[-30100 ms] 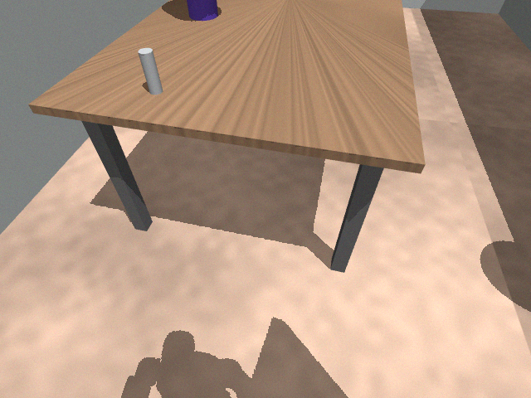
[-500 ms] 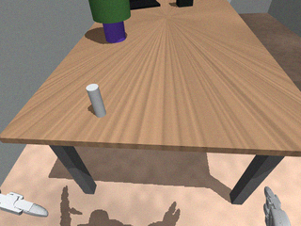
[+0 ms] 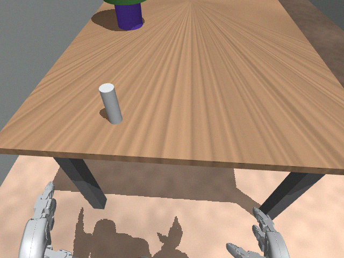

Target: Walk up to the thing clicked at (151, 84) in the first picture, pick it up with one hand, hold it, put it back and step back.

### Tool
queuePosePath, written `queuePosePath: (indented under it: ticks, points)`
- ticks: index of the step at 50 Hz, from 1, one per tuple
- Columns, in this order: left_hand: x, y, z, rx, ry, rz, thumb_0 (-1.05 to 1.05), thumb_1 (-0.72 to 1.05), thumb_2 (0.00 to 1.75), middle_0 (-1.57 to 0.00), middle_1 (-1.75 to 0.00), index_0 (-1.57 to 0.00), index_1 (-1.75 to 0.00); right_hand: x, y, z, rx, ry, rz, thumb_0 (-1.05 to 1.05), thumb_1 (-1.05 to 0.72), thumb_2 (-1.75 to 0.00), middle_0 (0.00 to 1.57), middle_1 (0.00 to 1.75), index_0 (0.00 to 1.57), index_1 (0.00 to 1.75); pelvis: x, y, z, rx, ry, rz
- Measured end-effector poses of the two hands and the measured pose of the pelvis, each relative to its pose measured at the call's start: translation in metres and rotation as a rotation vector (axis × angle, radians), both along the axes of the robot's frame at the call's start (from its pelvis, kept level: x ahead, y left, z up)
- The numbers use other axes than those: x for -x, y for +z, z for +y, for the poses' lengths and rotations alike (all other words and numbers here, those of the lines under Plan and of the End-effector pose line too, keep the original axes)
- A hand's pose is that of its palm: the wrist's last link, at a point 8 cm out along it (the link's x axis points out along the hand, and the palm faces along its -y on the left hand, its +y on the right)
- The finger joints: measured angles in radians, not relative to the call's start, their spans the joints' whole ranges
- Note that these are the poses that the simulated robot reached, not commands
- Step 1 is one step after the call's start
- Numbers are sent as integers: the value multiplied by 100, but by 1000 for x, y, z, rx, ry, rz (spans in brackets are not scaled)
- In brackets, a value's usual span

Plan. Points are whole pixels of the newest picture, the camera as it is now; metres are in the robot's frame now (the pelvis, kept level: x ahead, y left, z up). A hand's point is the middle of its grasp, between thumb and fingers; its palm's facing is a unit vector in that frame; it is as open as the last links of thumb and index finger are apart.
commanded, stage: home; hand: left
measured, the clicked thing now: (111, 105) +0.52 +0.21 +0.05
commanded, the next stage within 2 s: none
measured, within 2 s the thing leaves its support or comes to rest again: neither
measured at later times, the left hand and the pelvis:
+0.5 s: hand (108, 230) +0.20 +0.17 -0.06, palm faces +0.10 -0.97 -0.24, open 17.5 cm; pelvis +0.03 +0.00 -0.01, yaw -1 degrees
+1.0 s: hand (110, 239) +0.18 +0.17 -0.06, palm faces +0.11 -0.96 -0.26, open 17.5 cm; pelvis +0.01 -0.01 -0.02, yaw +0 degrees
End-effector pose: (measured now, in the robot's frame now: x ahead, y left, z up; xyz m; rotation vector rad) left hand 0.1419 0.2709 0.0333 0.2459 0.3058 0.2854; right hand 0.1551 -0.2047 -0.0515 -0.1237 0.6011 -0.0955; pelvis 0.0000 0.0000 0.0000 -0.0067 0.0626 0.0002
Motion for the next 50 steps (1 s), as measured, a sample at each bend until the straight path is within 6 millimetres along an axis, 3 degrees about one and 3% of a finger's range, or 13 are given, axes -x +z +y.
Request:
queuePosePath:
  ticks: [8,13,19,30,41,50]
  points:
    - [-5,-64,-34,118,-54,232,-1,-53,7,-6,-6,-6,-6,-5,7,-26,100,-57,3,0,-66,-77,18,26,19,27,-7,-5,1,2,-6,37]
    - [-24,-83,-56,163,-104,277,-1,-53,7,-6,-6,-6,-6,-10,12,-28,127,-54,-6,1,-81,-85,19,29,20,29,-13,-8,-3,4,-8,54]
    - [-42,-72,-53,130,-94,240,-1,-52,7,-6,-6,-6,-6,-11,-1,-30,110,-69,42,1,-87,-88,20,30,20,30,-21,-9,-5,11,-15,55]
    - [-32,-76,-52,89,-68,316,-1,-55,5,-6,-5,-5,-5,-4,-37,-42,108,-103,183,1,-90,-90,20,30,21,30,-23,-15,-6,17,-11,73]
    - [-32,-72,-56,81,-51,309,-1,-56,4,-6,-5,-5,-5,-5,-32,-48,128,-117,137,1,-90,-90,20,30,21,30,-20,-17,-11,20,-4,65]
    - [-19,-72,-58,80,-40,337,-1,-56,4,-6,-5,-5,-5,-9,-28,-47,126,-99,82,1,-90,-90,20,30,21,30,-12,-18,-13,21,0,61]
